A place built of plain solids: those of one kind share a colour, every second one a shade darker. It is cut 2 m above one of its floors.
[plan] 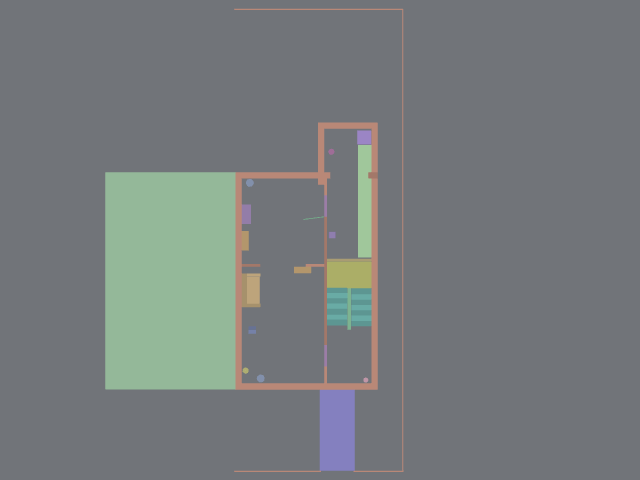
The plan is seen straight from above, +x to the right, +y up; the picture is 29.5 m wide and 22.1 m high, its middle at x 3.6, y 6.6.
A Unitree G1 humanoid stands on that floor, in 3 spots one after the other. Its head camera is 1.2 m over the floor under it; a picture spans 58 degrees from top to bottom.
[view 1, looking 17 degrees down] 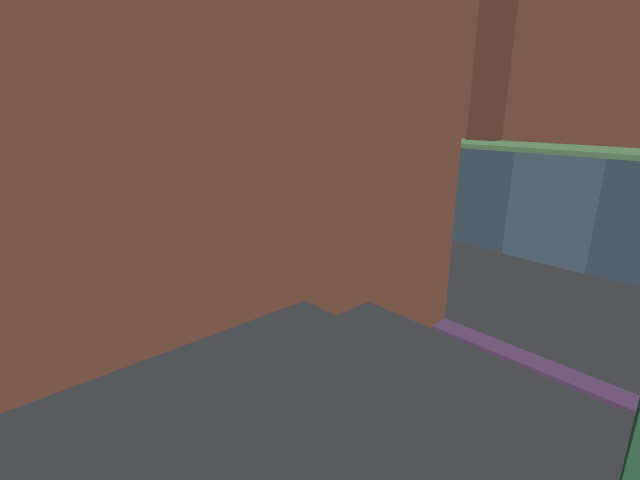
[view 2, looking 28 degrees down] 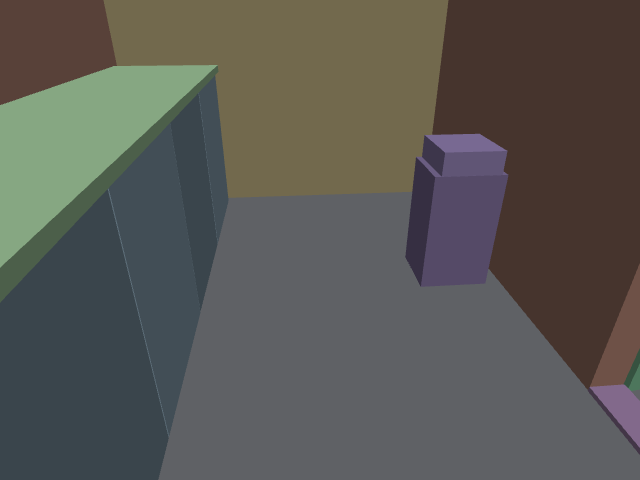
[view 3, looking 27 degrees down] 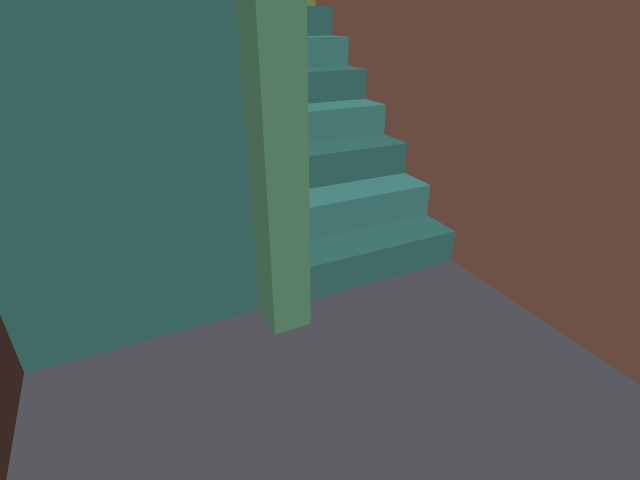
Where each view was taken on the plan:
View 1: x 1.85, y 7.45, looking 48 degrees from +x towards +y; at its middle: wall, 2.59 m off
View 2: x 4.97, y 8.69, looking -95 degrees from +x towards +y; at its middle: ground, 2.56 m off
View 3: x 4.39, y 1.07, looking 64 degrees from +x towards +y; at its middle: tread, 2.24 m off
